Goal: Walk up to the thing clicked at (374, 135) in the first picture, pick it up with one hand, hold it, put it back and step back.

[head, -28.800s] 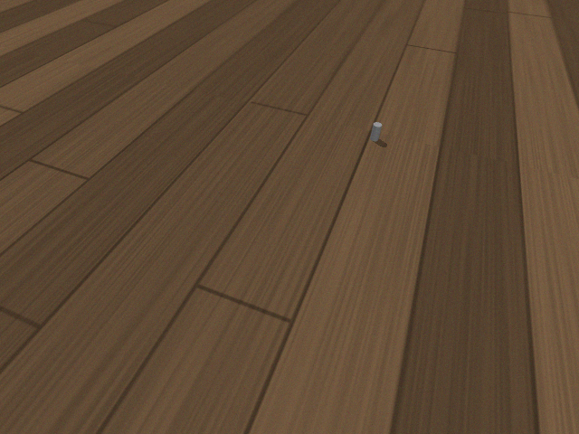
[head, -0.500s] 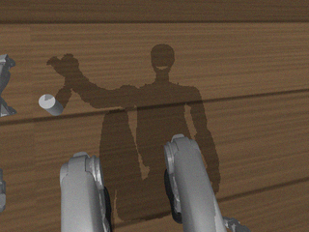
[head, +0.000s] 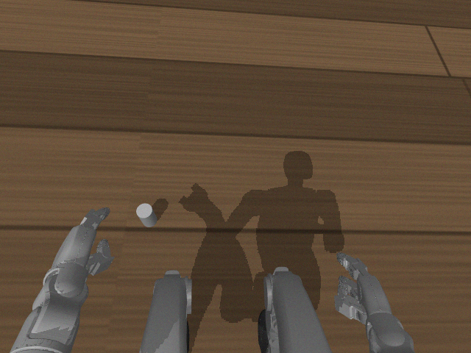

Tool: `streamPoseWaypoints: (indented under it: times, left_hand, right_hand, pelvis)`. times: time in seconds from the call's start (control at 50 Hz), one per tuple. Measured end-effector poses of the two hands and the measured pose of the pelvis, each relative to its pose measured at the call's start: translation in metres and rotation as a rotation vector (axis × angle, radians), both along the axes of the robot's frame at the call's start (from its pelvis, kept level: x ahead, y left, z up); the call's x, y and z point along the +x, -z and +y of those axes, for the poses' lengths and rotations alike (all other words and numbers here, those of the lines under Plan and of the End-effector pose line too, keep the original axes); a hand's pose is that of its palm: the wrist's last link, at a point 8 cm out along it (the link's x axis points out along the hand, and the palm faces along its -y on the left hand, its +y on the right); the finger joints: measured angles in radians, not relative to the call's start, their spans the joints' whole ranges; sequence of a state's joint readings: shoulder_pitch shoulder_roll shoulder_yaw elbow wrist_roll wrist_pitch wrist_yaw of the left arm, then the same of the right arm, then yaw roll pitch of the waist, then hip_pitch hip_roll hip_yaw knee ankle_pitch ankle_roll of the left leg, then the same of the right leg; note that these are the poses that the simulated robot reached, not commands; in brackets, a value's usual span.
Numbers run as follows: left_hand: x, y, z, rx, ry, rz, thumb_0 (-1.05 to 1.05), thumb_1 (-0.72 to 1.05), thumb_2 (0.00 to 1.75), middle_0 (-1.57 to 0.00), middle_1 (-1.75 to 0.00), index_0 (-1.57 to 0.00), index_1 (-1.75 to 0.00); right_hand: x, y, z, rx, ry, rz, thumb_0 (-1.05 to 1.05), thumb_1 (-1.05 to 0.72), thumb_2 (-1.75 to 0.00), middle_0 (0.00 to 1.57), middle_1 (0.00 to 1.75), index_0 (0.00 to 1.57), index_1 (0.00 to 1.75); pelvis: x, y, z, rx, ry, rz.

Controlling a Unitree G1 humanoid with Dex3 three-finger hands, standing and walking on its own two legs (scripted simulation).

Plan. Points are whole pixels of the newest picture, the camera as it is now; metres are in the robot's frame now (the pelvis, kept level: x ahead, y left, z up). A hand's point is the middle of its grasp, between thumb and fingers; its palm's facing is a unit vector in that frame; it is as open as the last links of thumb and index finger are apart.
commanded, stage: home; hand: left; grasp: from above
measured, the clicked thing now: (147, 215) +0.52 +0.25 -0.51
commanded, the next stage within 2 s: none
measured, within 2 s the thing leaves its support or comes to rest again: neither
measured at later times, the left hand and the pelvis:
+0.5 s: hand (76, 289) +0.22 +0.18 +0.09, palm faces +0.10 -0.97 -0.22, open 7.4 cm; pelvis +0.06 +0.00 +0.14, yaw +2 degrees
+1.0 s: hand (74, 295) +0.22 +0.18 +0.10, palm faces +0.09 -0.97 -0.21, open 7.4 cm; pelvis +0.07 -0.01 +0.15, yaw +2 degrees
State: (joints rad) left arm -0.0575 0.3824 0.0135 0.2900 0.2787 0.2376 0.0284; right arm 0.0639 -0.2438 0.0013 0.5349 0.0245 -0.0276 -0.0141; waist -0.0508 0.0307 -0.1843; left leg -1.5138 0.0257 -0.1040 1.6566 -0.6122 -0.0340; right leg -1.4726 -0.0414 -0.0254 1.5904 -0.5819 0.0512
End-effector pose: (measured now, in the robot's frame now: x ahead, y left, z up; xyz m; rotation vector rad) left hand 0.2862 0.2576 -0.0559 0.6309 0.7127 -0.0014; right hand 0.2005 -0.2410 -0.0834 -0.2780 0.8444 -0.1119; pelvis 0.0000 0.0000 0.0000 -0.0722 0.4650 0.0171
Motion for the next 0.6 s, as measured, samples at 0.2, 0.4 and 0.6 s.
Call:
streamPoseWaypoints:
  times: [0.2,0.4,0.6]
  left_hand:
    - [-0.040,-0.075,-0.019,-0.193,-0.211,0.048,0.01,0.89,0.90,-0.20,-0.31,-0.21,-0.30]
    - [-0.069,-0.149,-0.028,-0.333,-0.347,0.062,0.01,0.90,0.90,-0.20,-0.31,-0.20,-0.30]
    - [-0.088,-0.188,-0.026,-0.352,-0.352,0.039,0.01,0.90,0.90,-0.20,-0.31,-0.20,-0.30]
  right_hand:
    - [-0.008,-0.071,0.005,0.022,0.061,-0.062,0.00,-0.91,-0.90,0.21,0.30,0.20,0.30]
    - [-0.017,-0.134,-0.001,-0.016,0.133,-0.122,0.01,-0.91,-0.90,0.21,0.30,0.20,0.30]
    - [0.013,-0.172,0.001,-0.033,0.113,-0.263,0.01,-0.91,-0.90,0.21,0.30,0.20,0.30]
  pelvis:
    - [0.021,-0.068,-0.006,0.016,-0.008,-0.109]
    - [0.048,-0.125,-0.005,0.023,-0.017,-0.212]
    - [0.063,-0.147,-0.002,0.029,-0.023,-0.271]
